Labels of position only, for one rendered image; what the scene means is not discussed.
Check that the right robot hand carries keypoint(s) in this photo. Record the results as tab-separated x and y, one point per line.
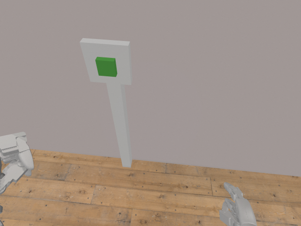
240	212

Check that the panel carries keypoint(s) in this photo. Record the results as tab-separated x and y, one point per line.
120	50

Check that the button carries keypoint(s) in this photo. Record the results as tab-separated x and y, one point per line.
106	66

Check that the left robot hand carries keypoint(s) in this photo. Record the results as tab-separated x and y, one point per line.
14	150

